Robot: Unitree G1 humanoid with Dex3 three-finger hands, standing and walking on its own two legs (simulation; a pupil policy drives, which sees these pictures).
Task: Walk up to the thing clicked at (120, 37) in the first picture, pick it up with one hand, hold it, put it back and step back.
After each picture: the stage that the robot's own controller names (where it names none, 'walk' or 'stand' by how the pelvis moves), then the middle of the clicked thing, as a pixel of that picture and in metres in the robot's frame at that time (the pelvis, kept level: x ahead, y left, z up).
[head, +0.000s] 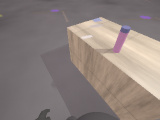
stand; (120, 40) +0.73 -0.24 +0.08
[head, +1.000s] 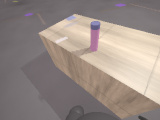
walk; (94, 37) +0.65 +0.04 +0.10
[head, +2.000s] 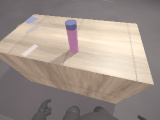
rise first; (72, 38) +0.56 +0.17 +0.12
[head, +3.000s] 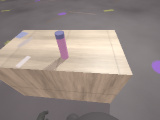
stand; (62, 46) +0.57 +0.26 +0.09
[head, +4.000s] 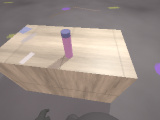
stand; (67, 45) +0.57 +0.23 +0.08
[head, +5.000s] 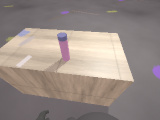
stand; (64, 48) +0.56 +0.24 +0.08
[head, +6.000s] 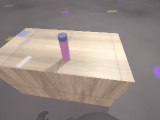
stand; (64, 48) +0.55 +0.24 +0.07
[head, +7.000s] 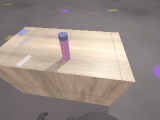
stand; (65, 48) +0.55 +0.24 +0.07
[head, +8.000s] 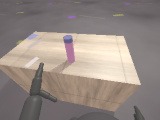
rise first; (69, 50) +0.55 +0.24 +0.08
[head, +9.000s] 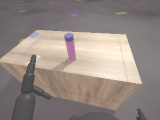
go down; (70, 48) +0.56 +0.24 +0.08
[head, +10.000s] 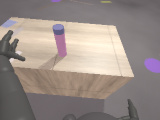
go down; (60, 42) +0.55 +0.22 +0.09
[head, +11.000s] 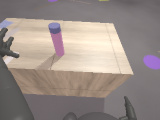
go down; (57, 41) +0.55 +0.23 +0.10
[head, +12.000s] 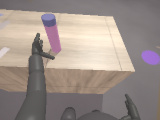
close in; (53, 36) +0.54 +0.24 +0.13
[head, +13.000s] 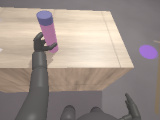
lift; (49, 35) +0.53 +0.23 +0.14
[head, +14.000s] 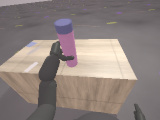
lift; (68, 47) +0.33 +0.13 +0.31
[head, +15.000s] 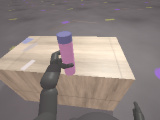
hold; (67, 55) +0.34 +0.15 +0.23
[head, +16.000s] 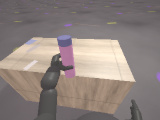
hold; (67, 58) +0.33 +0.16 +0.22
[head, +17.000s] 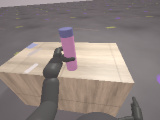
crouch; (69, 51) +0.36 +0.14 +0.27
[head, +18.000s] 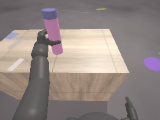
crouch; (54, 34) +0.48 +0.21 +0.26
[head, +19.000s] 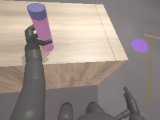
lower; (43, 32) +0.53 +0.22 +0.15
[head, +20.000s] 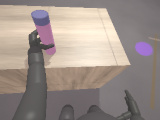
lower; (46, 36) +0.51 +0.22 +0.14
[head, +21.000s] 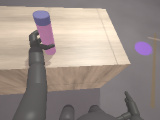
lower; (47, 36) +0.51 +0.22 +0.14
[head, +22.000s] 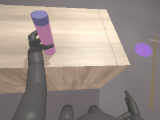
lower; (46, 36) +0.51 +0.23 +0.14
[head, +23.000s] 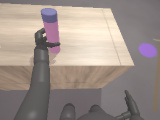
open; (52, 34) +0.52 +0.21 +0.15
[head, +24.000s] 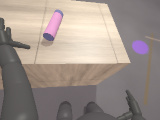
rise; (54, 24) +0.68 +0.21 +0.06
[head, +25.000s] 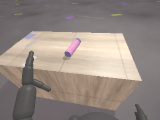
sink last; (73, 46) +0.69 +0.24 +0.03
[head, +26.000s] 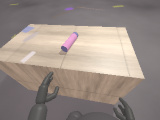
stand; (70, 41) +0.70 +0.27 +0.02
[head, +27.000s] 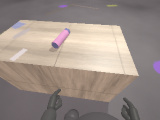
stand; (61, 37) +0.71 +0.32 +0.04
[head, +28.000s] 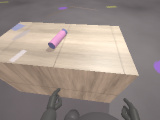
stand; (58, 38) +0.71 +0.35 +0.05
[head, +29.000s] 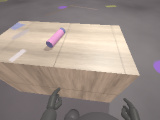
stand; (56, 37) +0.71 +0.37 +0.05
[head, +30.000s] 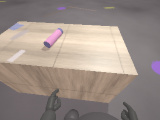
stand; (54, 37) +0.72 +0.38 +0.05
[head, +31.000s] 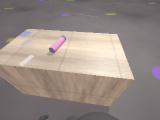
stand; (58, 43) +0.74 +0.39 -0.01
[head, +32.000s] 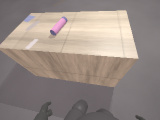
walk; (59, 25) +0.86 +0.42 +0.01
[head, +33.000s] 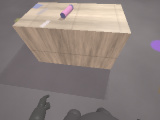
walk; (67, 11) +1.20 +0.36 +0.02
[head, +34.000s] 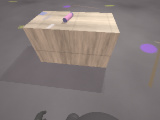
stand; (68, 17) +1.37 +0.43 +0.00
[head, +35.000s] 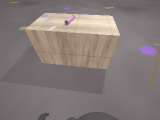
stand; (69, 19) +1.37 +0.41 -0.01
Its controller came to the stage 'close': yes
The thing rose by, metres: 0.22
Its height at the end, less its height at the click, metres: -0.09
